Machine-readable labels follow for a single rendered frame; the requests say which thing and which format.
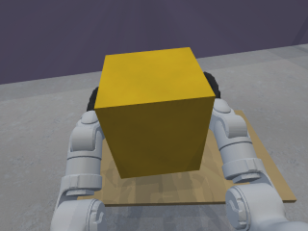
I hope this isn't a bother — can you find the left robot upper arm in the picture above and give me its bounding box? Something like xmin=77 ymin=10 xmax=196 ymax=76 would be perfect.
xmin=51 ymin=198 xmax=108 ymax=231

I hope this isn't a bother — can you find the left robot hand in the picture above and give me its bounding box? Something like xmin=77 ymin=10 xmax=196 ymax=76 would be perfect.
xmin=87 ymin=87 xmax=99 ymax=112

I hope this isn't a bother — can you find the right robot hand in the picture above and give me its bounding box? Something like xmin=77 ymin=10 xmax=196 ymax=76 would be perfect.
xmin=203 ymin=71 xmax=221 ymax=99

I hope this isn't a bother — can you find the right robot forearm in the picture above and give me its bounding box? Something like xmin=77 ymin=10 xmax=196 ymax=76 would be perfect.
xmin=209 ymin=98 xmax=286 ymax=216

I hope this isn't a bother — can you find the carton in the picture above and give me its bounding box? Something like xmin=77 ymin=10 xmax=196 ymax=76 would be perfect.
xmin=94 ymin=47 xmax=216 ymax=179

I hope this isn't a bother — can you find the table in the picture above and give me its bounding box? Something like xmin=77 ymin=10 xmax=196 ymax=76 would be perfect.
xmin=77 ymin=110 xmax=297 ymax=231

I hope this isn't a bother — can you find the left robot forearm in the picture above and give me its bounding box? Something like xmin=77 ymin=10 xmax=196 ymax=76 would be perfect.
xmin=50 ymin=111 xmax=105 ymax=231

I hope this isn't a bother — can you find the right robot upper arm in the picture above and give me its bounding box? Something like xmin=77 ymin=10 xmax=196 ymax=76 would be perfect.
xmin=225 ymin=183 xmax=308 ymax=231

